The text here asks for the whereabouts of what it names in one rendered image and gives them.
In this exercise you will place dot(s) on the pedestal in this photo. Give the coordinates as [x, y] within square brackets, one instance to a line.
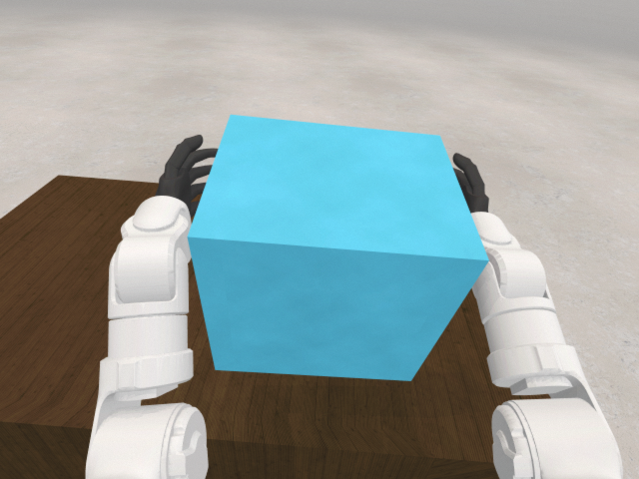
[55, 252]

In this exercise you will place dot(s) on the robot left forearm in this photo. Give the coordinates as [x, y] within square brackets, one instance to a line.
[148, 352]

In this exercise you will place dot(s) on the right robot hand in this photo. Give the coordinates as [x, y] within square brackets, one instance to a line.
[471, 184]

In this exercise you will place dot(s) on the robot right forearm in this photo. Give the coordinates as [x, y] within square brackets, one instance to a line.
[528, 352]

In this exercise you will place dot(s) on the robot right upper arm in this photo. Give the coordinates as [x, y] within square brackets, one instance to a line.
[557, 438]

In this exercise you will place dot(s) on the robot left upper arm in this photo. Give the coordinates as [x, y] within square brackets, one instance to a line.
[163, 441]

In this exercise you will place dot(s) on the left robot hand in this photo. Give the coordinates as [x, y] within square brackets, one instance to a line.
[179, 173]

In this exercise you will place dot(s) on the carton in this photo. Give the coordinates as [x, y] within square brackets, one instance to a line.
[330, 250]

